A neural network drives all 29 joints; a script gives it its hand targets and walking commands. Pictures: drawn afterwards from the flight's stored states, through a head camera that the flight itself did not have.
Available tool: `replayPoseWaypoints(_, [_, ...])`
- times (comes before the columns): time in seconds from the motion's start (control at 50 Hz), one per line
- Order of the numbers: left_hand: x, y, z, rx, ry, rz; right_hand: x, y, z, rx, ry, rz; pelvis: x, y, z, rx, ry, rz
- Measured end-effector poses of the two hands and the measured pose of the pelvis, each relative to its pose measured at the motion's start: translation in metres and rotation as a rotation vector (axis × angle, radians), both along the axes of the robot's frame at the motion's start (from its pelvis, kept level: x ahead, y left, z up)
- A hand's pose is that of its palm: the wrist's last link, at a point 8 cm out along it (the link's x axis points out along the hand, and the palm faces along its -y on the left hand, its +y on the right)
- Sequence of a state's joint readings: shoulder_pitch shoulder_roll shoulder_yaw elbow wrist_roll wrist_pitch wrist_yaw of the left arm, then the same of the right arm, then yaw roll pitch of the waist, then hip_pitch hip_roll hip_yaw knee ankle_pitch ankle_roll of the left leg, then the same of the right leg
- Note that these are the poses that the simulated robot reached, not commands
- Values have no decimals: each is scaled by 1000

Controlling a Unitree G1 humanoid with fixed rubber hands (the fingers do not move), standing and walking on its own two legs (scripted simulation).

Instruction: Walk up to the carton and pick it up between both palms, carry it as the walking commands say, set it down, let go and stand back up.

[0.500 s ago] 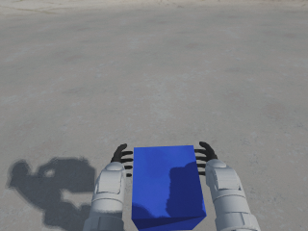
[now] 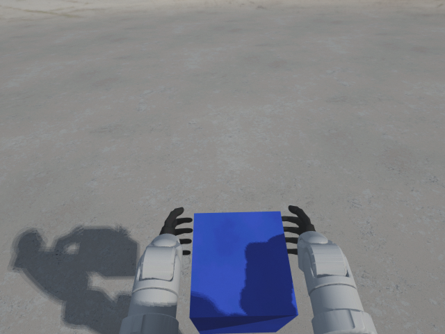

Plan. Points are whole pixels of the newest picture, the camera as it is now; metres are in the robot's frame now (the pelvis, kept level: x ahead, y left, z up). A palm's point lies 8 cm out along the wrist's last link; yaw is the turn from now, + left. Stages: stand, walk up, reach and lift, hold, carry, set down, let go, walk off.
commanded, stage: hold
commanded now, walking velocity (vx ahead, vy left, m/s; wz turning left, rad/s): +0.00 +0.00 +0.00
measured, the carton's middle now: (237, 276) +0.28 +0.00 -0.04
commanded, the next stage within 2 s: carry in 0.34 s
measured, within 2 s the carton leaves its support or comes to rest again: neither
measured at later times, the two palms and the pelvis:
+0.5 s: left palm (183, 240) +0.30 +0.11 +0.05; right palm (316, 242) +0.30 -0.14 +0.05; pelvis -0.01 -0.01 -0.01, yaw -6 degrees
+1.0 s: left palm (251, 244) +0.27 -0.02 +0.08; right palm (403, 265) +0.23 -0.26 +0.09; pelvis -0.05 -0.07 -0.01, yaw -11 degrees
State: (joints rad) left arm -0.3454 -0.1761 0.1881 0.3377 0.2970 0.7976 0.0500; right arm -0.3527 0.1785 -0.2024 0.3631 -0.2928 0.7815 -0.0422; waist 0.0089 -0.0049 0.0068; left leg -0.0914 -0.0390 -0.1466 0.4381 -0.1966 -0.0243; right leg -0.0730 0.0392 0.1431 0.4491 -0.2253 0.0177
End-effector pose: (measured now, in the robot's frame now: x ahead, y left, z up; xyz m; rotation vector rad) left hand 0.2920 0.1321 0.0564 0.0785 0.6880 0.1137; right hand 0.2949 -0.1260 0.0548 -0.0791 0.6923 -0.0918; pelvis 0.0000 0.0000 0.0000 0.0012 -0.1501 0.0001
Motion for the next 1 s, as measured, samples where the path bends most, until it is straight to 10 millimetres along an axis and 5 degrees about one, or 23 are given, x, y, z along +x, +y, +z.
replayPoseWaypoints(0.42, [5,-5,-5,-6,-16,10,2,-3,-2,-28,-8,-6,-2,-3,-7,9,101,-34])
replayPoseWaypoints(0.52, [14,-34,-3,37,-34,55,-2,-24,-2,-24,-20,-61,-10,-19,-14,7,168,-119])
replayPoseWaypoints(0.66, [18,-119,1,37,11,-13,-32,-96,-14,10,55,-299,-26,-51,-21,8,216,-176])
replayPoseWaypoints(0.78, [9,-164,0,-10,105,-165,-61,-136,0,31,93,-446,-37,-63,-13,38,232,-189])
replayPoseWaypoints(0.88, [0,-170,12,-34,97,-193,-65,-144,19,25,63,-454,-44,-69,-11,48,252,-197])
replayPoseWaypoints(1.0, [-18,-152,21,-37,87,-133,-68,-130,31,3,58,-375,-54,-72,-11,48,243,-187])
